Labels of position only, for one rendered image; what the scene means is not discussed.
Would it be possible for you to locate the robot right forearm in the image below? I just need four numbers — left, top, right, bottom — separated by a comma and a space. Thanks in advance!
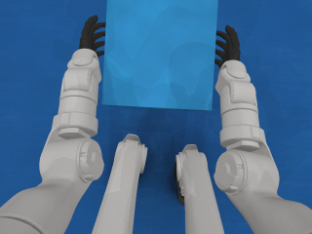
215, 59, 275, 163

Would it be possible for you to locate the right robot hand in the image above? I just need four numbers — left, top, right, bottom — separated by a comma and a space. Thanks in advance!
214, 25, 241, 68

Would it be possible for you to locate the carton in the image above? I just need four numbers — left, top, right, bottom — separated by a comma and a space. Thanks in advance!
101, 0, 218, 111

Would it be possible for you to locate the left robot hand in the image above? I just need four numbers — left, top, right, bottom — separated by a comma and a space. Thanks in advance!
79, 15, 106, 57

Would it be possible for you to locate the robot left upper arm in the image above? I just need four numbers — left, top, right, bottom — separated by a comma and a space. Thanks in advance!
0, 137, 104, 234

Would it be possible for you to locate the robot shin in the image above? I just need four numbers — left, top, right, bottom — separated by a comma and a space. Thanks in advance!
179, 144, 208, 196
114, 134, 141, 159

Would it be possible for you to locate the right robot shin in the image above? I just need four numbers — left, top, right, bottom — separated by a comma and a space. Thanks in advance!
179, 144, 208, 196

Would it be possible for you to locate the robot right upper arm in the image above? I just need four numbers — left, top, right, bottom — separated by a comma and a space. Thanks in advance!
214, 149, 312, 234

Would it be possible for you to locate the robot left forearm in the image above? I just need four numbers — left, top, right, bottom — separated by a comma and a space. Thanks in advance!
39, 48, 101, 174

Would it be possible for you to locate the left robot shin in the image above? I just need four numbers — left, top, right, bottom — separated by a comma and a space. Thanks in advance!
114, 134, 141, 159

